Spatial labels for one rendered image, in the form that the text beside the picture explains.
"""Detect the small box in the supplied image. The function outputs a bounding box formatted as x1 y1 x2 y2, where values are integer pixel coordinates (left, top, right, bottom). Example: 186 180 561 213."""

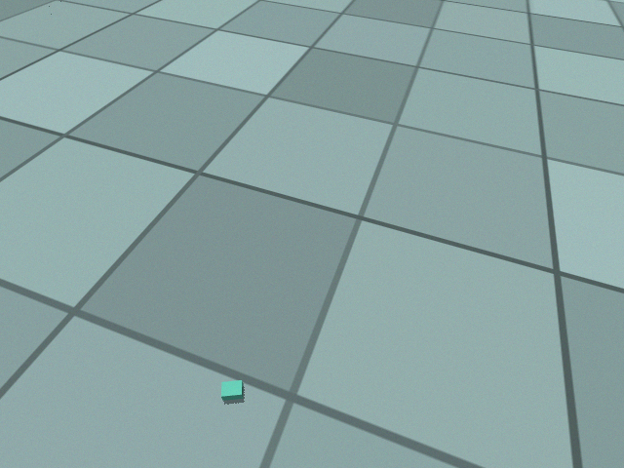
221 380 243 401

